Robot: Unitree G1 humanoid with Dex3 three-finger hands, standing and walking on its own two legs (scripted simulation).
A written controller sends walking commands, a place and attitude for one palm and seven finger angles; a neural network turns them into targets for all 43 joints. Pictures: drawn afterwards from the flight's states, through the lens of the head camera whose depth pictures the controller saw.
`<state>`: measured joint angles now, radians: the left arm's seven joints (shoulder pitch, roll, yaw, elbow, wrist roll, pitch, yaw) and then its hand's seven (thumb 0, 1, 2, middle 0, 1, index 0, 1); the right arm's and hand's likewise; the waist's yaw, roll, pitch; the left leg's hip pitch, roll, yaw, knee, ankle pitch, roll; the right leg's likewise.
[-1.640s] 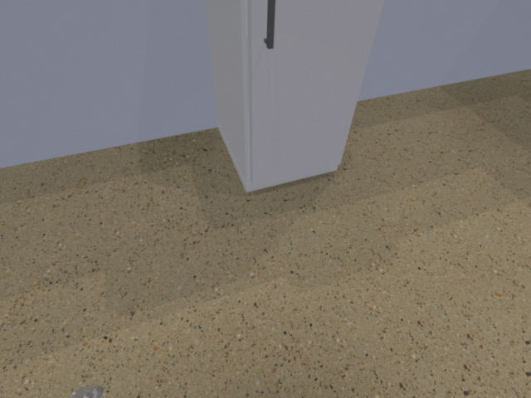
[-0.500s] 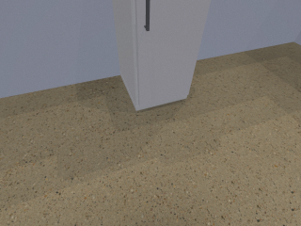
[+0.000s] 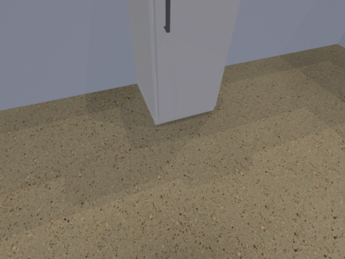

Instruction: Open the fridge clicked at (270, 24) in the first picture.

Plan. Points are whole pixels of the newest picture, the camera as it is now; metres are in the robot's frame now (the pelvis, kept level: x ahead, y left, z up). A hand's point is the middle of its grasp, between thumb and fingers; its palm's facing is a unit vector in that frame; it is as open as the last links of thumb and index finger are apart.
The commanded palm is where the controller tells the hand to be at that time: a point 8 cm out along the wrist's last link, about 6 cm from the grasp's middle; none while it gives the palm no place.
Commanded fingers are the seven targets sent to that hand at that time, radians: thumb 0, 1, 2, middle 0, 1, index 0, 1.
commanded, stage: walk to a spot facing it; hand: left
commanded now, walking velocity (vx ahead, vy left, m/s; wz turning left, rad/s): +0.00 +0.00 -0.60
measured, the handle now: out of the picture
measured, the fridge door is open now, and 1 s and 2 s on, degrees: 0 0 0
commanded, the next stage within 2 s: turn to face it in 1.90 s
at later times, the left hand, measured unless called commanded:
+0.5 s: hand out of the picture +0.03 +0.18 -0.17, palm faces -0.14 -0.98 -0.16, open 7.4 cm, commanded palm none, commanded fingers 0.00 0.90 0.90 -0.20 -0.30 -0.20 -0.30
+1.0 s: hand (166, 163) +0.46 +0.05 -0.17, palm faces -0.59 -0.79 -0.17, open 7.4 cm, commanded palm none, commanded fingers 0.00 0.90 0.90 -0.20 -0.30 -0.20 -0.30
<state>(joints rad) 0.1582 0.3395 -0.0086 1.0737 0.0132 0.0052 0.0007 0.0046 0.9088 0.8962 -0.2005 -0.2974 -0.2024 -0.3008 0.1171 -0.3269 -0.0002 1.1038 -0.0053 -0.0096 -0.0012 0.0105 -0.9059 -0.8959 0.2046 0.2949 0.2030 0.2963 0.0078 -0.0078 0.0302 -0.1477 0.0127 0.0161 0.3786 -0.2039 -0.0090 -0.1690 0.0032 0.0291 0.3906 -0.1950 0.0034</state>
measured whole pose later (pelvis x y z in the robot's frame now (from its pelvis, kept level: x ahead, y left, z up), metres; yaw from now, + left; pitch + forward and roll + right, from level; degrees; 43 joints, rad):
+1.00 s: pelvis +0.23 -0.02 -0.01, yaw -33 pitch +1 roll -1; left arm 0.05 0.25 0.08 0.91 0.04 0.04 -0.05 0.01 0.92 0.90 -0.19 -0.30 -0.19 -0.30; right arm 0.49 -0.15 -0.03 1.09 -0.02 -0.07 -0.03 0.01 -0.91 -0.90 0.20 0.29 0.20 0.30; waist -0.06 -0.03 0.08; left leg 0.07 0.08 0.35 0.33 -0.40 -0.02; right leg -0.61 -0.06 -0.12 0.80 -0.16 -0.01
